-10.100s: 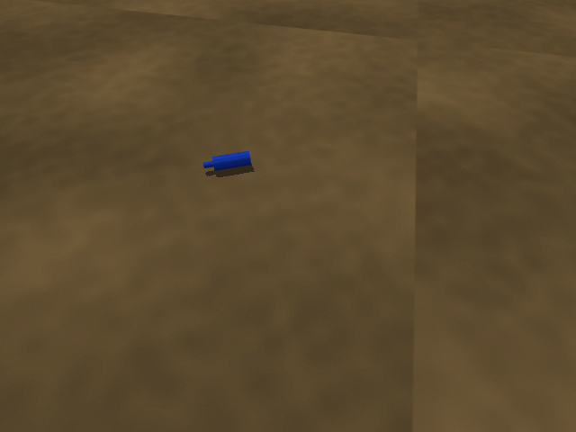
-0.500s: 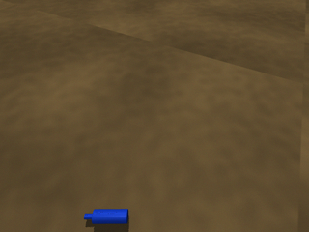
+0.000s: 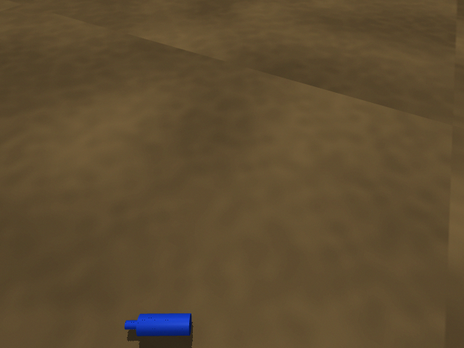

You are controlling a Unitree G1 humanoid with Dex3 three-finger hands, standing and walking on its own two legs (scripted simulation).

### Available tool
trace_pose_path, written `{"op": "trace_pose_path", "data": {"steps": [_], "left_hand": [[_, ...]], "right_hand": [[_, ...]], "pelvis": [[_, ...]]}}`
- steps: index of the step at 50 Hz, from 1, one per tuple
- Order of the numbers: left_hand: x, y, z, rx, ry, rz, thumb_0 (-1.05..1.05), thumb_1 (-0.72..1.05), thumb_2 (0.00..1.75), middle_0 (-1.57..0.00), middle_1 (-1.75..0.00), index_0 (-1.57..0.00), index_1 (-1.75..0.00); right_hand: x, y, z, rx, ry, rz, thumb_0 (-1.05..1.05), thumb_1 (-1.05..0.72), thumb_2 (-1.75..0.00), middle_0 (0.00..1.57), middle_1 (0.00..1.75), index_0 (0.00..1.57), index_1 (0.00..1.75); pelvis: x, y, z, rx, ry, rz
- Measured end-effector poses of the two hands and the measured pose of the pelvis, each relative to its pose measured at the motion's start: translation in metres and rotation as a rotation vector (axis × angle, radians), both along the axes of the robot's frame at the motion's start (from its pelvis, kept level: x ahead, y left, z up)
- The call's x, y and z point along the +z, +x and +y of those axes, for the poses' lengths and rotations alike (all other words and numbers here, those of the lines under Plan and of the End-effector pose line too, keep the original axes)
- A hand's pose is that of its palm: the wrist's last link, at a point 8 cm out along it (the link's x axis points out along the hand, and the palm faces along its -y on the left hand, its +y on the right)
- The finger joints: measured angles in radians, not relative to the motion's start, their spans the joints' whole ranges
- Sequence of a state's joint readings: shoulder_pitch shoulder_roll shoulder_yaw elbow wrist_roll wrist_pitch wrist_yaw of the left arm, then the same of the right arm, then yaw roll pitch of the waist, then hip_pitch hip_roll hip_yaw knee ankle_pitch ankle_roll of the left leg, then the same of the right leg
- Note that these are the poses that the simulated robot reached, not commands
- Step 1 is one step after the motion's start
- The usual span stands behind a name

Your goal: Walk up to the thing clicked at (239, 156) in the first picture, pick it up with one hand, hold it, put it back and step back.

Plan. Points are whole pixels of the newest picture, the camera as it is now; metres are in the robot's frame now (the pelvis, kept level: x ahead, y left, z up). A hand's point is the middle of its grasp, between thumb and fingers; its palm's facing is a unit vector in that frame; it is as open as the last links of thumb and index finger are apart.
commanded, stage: stand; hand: left
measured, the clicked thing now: (158, 324) +0.35 +0.30 -0.75
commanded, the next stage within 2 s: walk up in 0.64 s
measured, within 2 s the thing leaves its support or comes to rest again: neither
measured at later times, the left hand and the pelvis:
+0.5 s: hand out of the picture +0.07 +0.25 -0.16, palm faces -0.03 -0.94 -0.34, open 7.4 cm; pelvis +0.00 +0.00 +0.00, yaw +0 degrees
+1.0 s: hand out of the picture +0.03 +0.38 -0.19, palm faces +0.03 -0.88 -0.47, open 7.4 cm; pelvis -0.07 +0.08 -0.04, yaw +4 degrees
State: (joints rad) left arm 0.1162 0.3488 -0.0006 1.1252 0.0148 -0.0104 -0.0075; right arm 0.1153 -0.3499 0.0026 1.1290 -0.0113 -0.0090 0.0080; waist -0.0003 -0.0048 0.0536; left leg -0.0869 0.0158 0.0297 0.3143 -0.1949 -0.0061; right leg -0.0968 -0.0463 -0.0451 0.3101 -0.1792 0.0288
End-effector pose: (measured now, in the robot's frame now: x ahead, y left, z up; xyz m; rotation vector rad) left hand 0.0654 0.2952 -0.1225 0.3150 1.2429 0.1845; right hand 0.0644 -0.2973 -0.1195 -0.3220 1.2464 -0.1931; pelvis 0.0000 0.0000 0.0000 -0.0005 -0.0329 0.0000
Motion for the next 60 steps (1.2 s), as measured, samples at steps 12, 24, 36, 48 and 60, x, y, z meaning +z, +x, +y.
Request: {"op": "trace_pose_path", "data": {"steps": [12, 24, 36, 48, 60], "left_hand": [[0.0, 0.0, 0.002, 0.003, 0.003, 0.006, 0.01, 0.9, 0.9, -0.21, -0.3, -0.2, -0.3], [0.001, 0.001, 0.003, 0.002, 0.004, -0.003, 0.01, 0.9, 0.9, -0.21, -0.3, -0.2, -0.3], [0.002, -0.003, 0.012, 0.023, 0.034, -0.027, 0.01, 0.9, 0.9, -0.21, -0.3, -0.2, -0.3], [-0.01, -0.037, 0.109, 0.011, 0.149, -0.075, 0.01, 0.9, 0.9, -0.21, -0.3, -0.2, -0.3], [-0.028, -0.093, 0.127, 0.042, 0.05, 0.029, 0.01, 0.91, 0.9, -0.2, -0.3, -0.2, -0.3]], "right_hand": [[-0.001, 0.003, 0.003, 0.003, 0.003, 0.0, 0.0, -0.9, -0.9, 0.2, 0.3, 0.2, 0.3], [0.0, 0.007, 0.003, 0.004, 0.003, -0.016, 0.0, -0.9, -0.9, 0.2, 0.3, 0.2, 0.3], [-0.002, 0.005, -0.003, -0.001, -0.003, -0.005, 0.0, -0.9, -0.9, 0.21, 0.3, 0.21, 0.3], [-0.01, -0.016, 0.029, 0.05, -0.084, -0.017, 0.0, -0.91, -0.9, 0.2, 0.3, 0.2, 0.3], [0.003, -0.071, 0.089, 0.038, -0.075, -0.041, 0.0, -0.9, -0.9, 0.21, 0.3, 0.21, 0.3]], "pelvis": [[0.0, 0.002, 0.002, 0.001, 0.0, 0.002], [0.0, 0.002, 0.002, -0.001, 0.0, -0.003], [-0.004, -0.01, 0.006, 0.01, -0.003, -0.002], [-0.034, -0.058, 0.066, 0.074, -0.016, 0.006], [-0.025, -0.081, 0.094, 0.029, -0.015, -0.015]]}}
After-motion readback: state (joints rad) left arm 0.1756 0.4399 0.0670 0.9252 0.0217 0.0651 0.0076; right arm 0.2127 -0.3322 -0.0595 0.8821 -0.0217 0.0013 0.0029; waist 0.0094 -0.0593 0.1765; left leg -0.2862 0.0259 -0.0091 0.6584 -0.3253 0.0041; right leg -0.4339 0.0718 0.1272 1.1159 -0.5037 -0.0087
